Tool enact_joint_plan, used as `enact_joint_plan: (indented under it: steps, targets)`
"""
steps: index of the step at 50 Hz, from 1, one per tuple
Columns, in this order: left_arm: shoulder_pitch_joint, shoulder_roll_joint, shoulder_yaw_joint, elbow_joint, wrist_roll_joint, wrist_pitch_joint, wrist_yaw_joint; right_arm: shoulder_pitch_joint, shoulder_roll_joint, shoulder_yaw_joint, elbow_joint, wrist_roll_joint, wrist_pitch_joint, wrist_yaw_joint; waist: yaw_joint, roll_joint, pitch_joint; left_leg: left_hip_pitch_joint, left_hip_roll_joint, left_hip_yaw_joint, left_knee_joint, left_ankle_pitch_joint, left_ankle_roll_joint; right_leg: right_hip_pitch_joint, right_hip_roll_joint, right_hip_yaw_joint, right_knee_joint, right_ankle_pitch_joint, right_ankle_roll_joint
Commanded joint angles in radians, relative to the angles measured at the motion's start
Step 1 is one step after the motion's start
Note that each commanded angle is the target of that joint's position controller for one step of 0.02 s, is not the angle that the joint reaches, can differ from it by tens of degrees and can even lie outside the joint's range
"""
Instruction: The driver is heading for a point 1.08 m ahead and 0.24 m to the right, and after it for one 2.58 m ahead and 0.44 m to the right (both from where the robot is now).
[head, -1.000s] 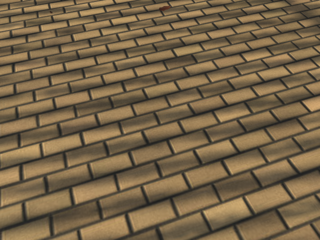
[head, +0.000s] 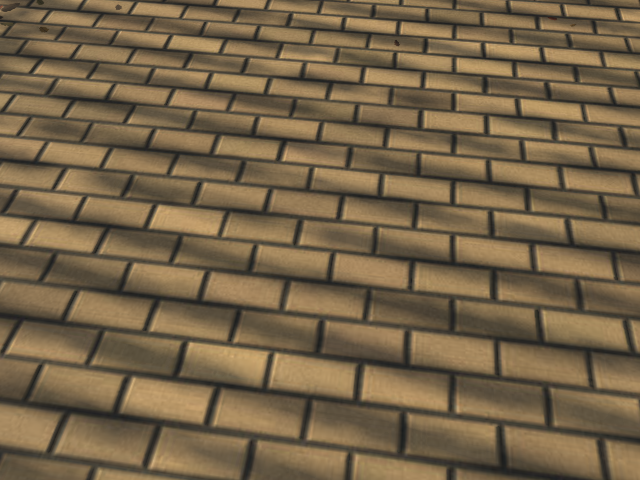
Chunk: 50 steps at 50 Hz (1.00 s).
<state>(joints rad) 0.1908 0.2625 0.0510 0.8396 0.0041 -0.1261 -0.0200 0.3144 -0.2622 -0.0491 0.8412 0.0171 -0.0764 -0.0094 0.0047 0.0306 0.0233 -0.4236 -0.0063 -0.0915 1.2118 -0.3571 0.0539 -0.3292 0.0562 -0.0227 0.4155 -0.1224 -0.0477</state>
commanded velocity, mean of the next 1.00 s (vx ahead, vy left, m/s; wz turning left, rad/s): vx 0.50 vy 0.00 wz -0.39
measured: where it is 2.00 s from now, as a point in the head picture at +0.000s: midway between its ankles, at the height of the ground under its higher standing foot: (445, 273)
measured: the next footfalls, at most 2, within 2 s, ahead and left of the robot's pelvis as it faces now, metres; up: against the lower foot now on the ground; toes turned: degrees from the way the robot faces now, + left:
left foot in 0.30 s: +0.32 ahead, +0.14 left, +0.00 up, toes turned -9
right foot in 0.84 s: +0.52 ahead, -0.19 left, +0.00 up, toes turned -29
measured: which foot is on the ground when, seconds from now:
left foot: up 0.00-0.28, down 0.30-0.82, up 0.84-1.00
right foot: down 0.00-0.30, up 0.32-0.82, down 0.84-1.00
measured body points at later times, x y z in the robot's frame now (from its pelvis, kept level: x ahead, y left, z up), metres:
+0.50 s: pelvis +0.25 +0.05 +0.01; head +0.27 +0.06 +0.46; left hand +0.41 +0.30 -0.12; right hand +0.29 -0.24 -0.10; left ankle +0.28 +0.15 -0.74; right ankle +0.23 -0.11 -0.65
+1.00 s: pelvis +0.48 -0.10 +0.00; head +0.50 -0.13 +0.45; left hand +0.72 +0.07 -0.10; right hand +0.44 -0.40 -0.12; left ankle +0.52 +0.07 -0.64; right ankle +0.48 -0.17 -0.74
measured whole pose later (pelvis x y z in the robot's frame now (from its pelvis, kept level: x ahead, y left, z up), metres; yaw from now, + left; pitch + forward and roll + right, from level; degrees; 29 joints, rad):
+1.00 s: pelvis +0.48 -0.10 +0.00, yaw -29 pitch +2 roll +0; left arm 0.23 0.26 0.06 0.70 0.00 -0.06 -0.04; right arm 0.23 -0.30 -0.05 0.79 0.02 -0.10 0.00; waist -0.01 0.03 0.04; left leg -0.53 0.12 -0.03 1.20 -0.31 0.01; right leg -0.31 0.09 -0.04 0.46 -0.18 -0.10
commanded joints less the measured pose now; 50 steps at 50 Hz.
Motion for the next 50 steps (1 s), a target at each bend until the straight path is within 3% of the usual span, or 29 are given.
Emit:
enact_joint_plan:
  steps: [1,5,8,10,13,14,15,16,17,18,19,20,21,23,25,29,33,37,39,40,41,42,43,44,45,46,47,48,50]
  targets:
    - [0.036,0.072,0.009,-0.026,-0.001,-0.006,-0.008,0.02,-0.037,-0.009,-0.079,-0.012,-0.019,0.002,-0.023,-0.093,-0.049,-0.179,0.105,-0.007,-0.063,0.049,-0.003,0.16,-0.254,0.343,-0.25,0.046,-0.21]
    - [0.081,0.142,0.028,-0.014,-0.022,0.005,0.008,-0.126,-0.013,0.014,-0.136,-0.028,-0.03,0.001,0.001,-0.086,-0.013,-0.14,0.099,0.042,-0.386,0.17,-0.044,0.077,-0.227,0.257,-0.284,0.081,-0.215]
    - [0.135,0.173,0.035,-0.003,-0.031,0.017,0.015,-0.228,-0.033,0.017,-0.158,-0.013,-0.038,0.01,0.035,-0.107,-0.012,-0.045,0.05,0.059,-0.563,0.318,-0.069,0.05,-0.21,0.232,-0.256,0.068,-0.184]
    - [0.177,0.17,0.033,0.007,-0.038,0.025,0.016,-0.275,-0.058,0.011,-0.177,-0.004,-0.043,0.014,0.047,-0.117,-0.014,-0.009,0.034,0.048,-0.63,0.344,-0.071,0.076,-0.226,0.266,-0.223,0.027,-0.168]
    - [0.181,0.17,0.033,0.005,-0.039,0.04,0.023,-0.257,-0.102,-0.008,-0.183,0.0,-0.053,0.016,0.006,-0.126,-0.027,0.112,0.025,0.042,-0.727,0.303,-0.049,0.098,-0.231,0.325,-0.136,-0.075,-0.124]
    - [0.182,0.151,0.027,0.0,-0.034,0.044,0.025,-0.191,-0.118,-0.02,-0.164,-0.001,-0.054,0.011,-0.027,-0.124,-0.049,0.21,0.027,0.05,-0.753,0.269,-0.033,0.075,-0.202,0.322,-0.071,-0.085,-0.102]
    - [0.165,0.106,0.013,-0.015,-0.026,0.044,0.026,-0.074,-0.157,-0.037,-0.144,-0.01,-0.057,0.003,-0.087,-0.097,-0.105,0.376,0.099,-0.008,-0.77,0.23,0.003,-0.004,-0.142,0.284,0.093,-0.09,-0.065]
    - [0.172,0.02,-0.013,-0.044,-0.001,0.039,0.026,0.097,-0.234,-0.057,-0.124,-0.021,-0.051,-0.004,-0.14,0.093,-0.241,0.609,0.312,-0.217,-0.789,0.185,0.062,-0.161,-0.051,0.165,0.444,-0.308,-0.017]
    - [0.268,0.01,-0.017,-0.084,-0.039,0.024,0.026,0.125,-0.277,-0.068,-0.106,-0.031,-0.038,0.007,-0.081,0.381,-0.286,0.727,0.468,-0.624,-0.918,-0.049,0.187,-0.437,-0.003,0.117,0.687,-0.477,-0.007]
    - [0.245,0.113,0.008,-0.058,-0.055,0.027,0.031,0.072,-0.176,-0.047,-0.122,-0.023,-0.044,0.013,-0.086,0.207,-0.183,0.631,0.43,-0.598,-0.948,-0.143,0.173,-0.498,-0.067,0.181,0.816,-0.398,-0.005]
    - [0.183,0.137,0.019,-0.064,-0.054,0.034,0.03,0.021,-0.12,-0.031,-0.129,-0.015,-0.046,0.016,-0.077,0.128,-0.101,0.538,0.386,-0.434,-0.95,-0.072,0.137,-0.508,-0.092,0.176,0.834,-0.304,-0.007]
    - [0.173,0.116,0.02,-0.058,-0.046,0.045,0.031,-0.044,-0.092,-0.021,-0.135,-0.017,-0.047,0.02,-0.045,0.07,-0.07,0.454,0.334,-0.316,-0.972,0.051,0.118,-0.463,-0.124,0.167,0.817,-0.226,0.006]
    - [0.155,0.104,0.024,-0.066,-0.035,0.054,0.029,-0.084,-0.072,-0.018,-0.131,-0.02,-0.046,0.022,-0.025,0.075,-0.038,0.399,0.301,-0.229,-0.996,0.136,0.112,-0.447,-0.147,0.161,0.779,-0.177,0.013]
    - [0.138,0.071,0.022,-0.081,-0.033,0.07,0.018,-0.098,-0.072,-0.022,-0.115,-0.027,-0.052,0.021,-0.007,0.087,-0.02,0.329,0.262,-0.097,-1.036,0.284,0.107,-0.392,-0.17,0.136,0.762,-0.109,0.026]
    - [0.113,0.055,0.021,-0.104,-0.03,0.078,0.012,-0.075,-0.091,-0.033,-0.094,-0.028,-0.058,0.017,-0.005,0.054,-0.018,0.334,0.264,-0.019,-1.047,0.408,0.122,-0.415,-0.174,0.137,0.737,-0.055,0.036]
    - [0.013,0.039,0.015,-0.156,-0.028,0.08,-0.001,-0.048,-0.125,-0.045,-0.062,-0.028,-0.049,0.004,-0.023,0.029,0.005,0.364,0.266,0.099,-1.062,0.467,0.123,-0.442,-0.169,0.124,0.535,0.087,0.044]
    - [-0.135,0.028,0.004,-0.219,-0.024,0.077,-0.029,-0.009,-0.163,-0.053,-0.04,-0.017,-0.035,-0.005,-0.072,0.018,0.048,0.393,0.276,0.191,-1.061,0.443,0.105,-0.407,-0.158,0.045,0.349,0.171,0.023]
    - [-0.211,0.045,0.008,-0.278,-0.029,0.079,-0.051,0.028,-0.193,-0.062,-0.017,0.0,-0.011,-0.005,-0.076,0.028,0.068,0.494,0.308,0.244,-0.992,0.552,0.076,-0.386,-0.133,-0.016,0.259,0.049,-0.025]
    - [-0.167,0.076,0.024,-0.286,-0.026,0.084,-0.054,0.016,-0.227,-0.07,-0.022,0.005,0.001,-0.01,-0.031,0.067,0.012,0.51,0.304,0.282,-0.863,0.887,0.056,-0.251,-0.067,-0.079,0.246,-0.054,-0.066]
    - [-0.075,0.109,0.043,-0.269,-0.027,0.087,-0.05,0.01,-0.241,-0.074,-0.025,0.007,0.01,-0.014,0.025,0.079,-0.046,0.5,0.292,0.301,-0.722,1.037,0.045,-0.122,-0.02,-0.105,0.231,-0.087,-0.092]
    - [0.094,0.163,0.076,-0.225,-0.029,0.09,-0.039,-0.001,-0.236,-0.07,-0.032,0.009,0.015,-0.019,0.116,0.056,-0.134,0.411,0.254,0.326,-0.505,1.038,0.015,0.126,0.025,-0.106,0.161,-0.025,-0.131]
    - [0.245,0.255,0.111,-0.191,-0.029,0.101,-0.014,0.018,-0.191,-0.051,-0.057,-0.015,0.007,-0.02,0.167,-0.073,-0.226,0.134,0.206,0.323,-0.179,0.657,-0.032,0.446,-0.115,0.128,0.138,-0.006,-0.192]
    - [0.192,0.353,0.114,-0.209,-0.029,0.088,-0.012,0.114,-0.047,-0.004,-0.118,-0.039,-0.027,0.0,0.025,-0.301,-0.34,-0.289,0.0,0.175,0.145,-0.236,-0.08,0.737,-0.364,0.725,0.011,-0.193,-0.378]
    - [0.236,0.243,0.084,-0.217,-0.021,0.077,-0.014,0.003,-0.142,-0.02,-0.114,0.006,-0.064,0.014,0.118,-0.164,-0.405,-0.375,0.025,-0.003,0.219,-0.21,-0.057,0.734,-0.408,0.822,-0.119,-0.248,-0.36]
    - [0.202,0.183,0.065,-0.195,-0.013,0.067,-0.019,-0.053,-0.17,-0.029,-0.123,0.039,-0.071,0.018,0.107,-0.123,-0.253,-0.418,0.071,0.016,0.183,-0.107,-0.034,0.611,-0.386,0.645,-0.121,-0.132,-0.303]
    - [0.125,0.15,0.052,-0.203,-0.019,0.061,-0.019,-0.062,-0.157,-0.024,-0.116,0.026,-0.07,0.009,0.059,-0.046,-0.17,-0.364,0.124,0.026,0.104,-0.016,-0.028,0.443,-0.346,0.5,-0.115,-0.004,-0.262]
    - [0.054,0.111,0.04,-0.211,-0.014,0.057,-0.02,-0.061,-0.155,-0.029,-0.099,0.005,-0.059,0.002,0.021,-0.043,-0.119,-0.297,0.157,0.029,0.039,0.034,-0.033,0.312,-0.3,0.388,-0.126,0.105,-0.233]
    - [0.024,0.09,0.032,-0.214,-0.001,0.05,-0.019,-0.022,-0.153,-0.032,-0.086,0.002,-0.042,0.005,-0.013,-0.074,-0.112,-0.224,0.181,0.016,0.011,0.075,-0.034,0.233,-0.275,0.326,-0.153,0.159,-0.221]
    - [0.022,0.101,0.036,-0.191,0.001,0.03,-0.02,0.018,-0.124,-0.031,-0.067,0.002,-0.012,0.006,-0.037,-0.077,-0.098,-0.177,0.183,0.026,-0.026,0.126,-0.048,0.162,-0.257,0.242,-0.203,0.245,-0.218]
